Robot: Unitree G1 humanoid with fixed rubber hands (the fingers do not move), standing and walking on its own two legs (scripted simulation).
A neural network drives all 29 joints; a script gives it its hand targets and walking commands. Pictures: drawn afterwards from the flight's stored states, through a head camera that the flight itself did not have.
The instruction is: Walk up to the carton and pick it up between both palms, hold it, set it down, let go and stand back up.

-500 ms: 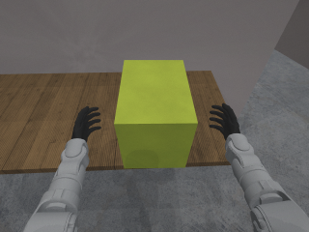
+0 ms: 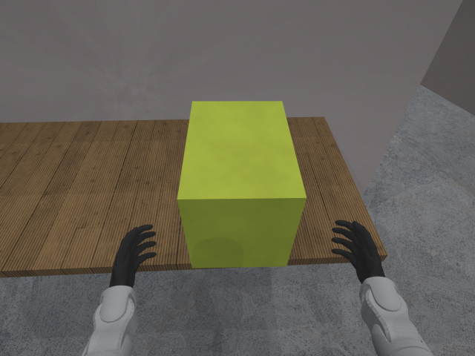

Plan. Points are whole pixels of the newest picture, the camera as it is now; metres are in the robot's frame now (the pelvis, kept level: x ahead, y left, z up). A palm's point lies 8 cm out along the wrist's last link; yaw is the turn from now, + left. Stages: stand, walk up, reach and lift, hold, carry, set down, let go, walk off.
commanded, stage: set down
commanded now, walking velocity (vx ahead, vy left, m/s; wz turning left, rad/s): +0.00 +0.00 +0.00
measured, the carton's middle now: (238, 182) +0.48 +0.02 +0.00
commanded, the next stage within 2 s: none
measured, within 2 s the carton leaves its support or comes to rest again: neither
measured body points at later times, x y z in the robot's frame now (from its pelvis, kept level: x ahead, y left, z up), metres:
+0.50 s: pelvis +0.01 +0.00 +0.00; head +0.00 +0.02 +0.45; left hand +0.23 +0.22 -0.04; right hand +0.23 -0.21 -0.04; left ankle -0.01 +0.11 -0.75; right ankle -0.01 -0.11 -0.75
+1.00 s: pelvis +0.02 -0.01 +0.00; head +0.01 +0.01 +0.45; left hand +0.18 +0.22 -0.06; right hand +0.18 -0.20 -0.06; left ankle -0.01 +0.11 -0.75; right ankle -0.01 -0.11 -0.75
